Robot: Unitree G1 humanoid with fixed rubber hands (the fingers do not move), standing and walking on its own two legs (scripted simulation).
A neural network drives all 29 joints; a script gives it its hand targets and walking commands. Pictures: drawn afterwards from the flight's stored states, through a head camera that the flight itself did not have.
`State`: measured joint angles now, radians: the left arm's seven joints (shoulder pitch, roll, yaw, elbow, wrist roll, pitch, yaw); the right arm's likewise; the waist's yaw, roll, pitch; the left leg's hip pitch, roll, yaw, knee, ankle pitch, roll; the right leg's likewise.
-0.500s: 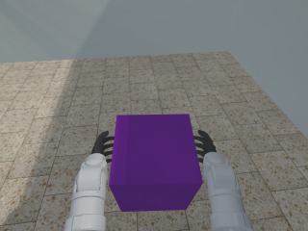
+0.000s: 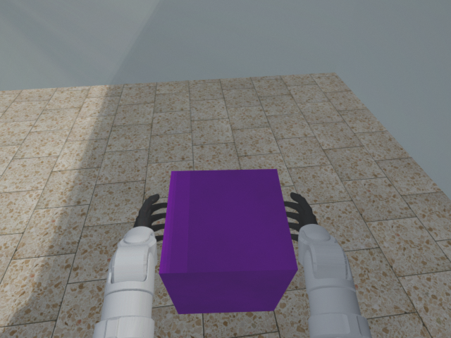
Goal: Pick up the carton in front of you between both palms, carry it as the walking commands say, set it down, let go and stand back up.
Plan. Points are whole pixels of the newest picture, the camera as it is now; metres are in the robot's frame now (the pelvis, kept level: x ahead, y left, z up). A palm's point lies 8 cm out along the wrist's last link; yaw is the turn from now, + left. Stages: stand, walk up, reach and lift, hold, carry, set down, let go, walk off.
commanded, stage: hold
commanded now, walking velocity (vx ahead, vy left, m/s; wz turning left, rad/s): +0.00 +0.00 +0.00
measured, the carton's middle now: (225, 244) +0.31 +0.00 -0.04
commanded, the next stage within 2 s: set down in 0.90 s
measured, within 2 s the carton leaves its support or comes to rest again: neither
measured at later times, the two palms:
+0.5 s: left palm (135, 250) +0.25 +0.16 +0.05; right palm (301, 230) +0.29 -0.14 +0.04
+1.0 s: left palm (140, 244) +0.26 +0.15 +0.05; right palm (304, 220) +0.31 -0.15 +0.05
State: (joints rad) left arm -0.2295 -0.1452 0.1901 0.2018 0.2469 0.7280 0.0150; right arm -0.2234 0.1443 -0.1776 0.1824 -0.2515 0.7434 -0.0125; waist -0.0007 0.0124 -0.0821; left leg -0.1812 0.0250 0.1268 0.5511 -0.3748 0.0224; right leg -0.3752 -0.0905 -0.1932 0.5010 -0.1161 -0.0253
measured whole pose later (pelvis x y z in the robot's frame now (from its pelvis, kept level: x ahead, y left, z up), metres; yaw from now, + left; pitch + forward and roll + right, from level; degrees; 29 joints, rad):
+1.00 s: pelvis -0.01 -0.05 +0.01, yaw +10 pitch -7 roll +0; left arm -0.30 -0.16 0.28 0.33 0.29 0.64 -0.02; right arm -0.29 0.16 -0.22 0.25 -0.31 0.72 0.00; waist -0.01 0.07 0.06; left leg -0.01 0.03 -0.06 0.41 -0.27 0.00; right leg -0.13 0.00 -0.11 0.34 -0.09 -0.03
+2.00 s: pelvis -0.06 -0.03 -0.17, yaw +12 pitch +43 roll +2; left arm -0.95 -0.06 0.46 0.65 0.25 0.28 0.02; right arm -0.87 0.10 -0.53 0.48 -0.32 0.33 0.00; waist -0.06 0.08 -0.14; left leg -1.63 -0.08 -0.03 1.43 -0.55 -0.02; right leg -1.76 -0.02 0.06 1.33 -0.32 0.03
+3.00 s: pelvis -0.08 -0.02 -0.36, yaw +11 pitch +46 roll -2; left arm -1.62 0.30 0.07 1.05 0.06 0.27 0.11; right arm -1.44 -0.15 -0.55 0.79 -0.10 0.31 -0.05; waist -0.19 0.02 0.29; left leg -2.19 -0.12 -0.03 2.13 -0.73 0.00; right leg -2.32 -0.01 0.07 1.96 -0.43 0.08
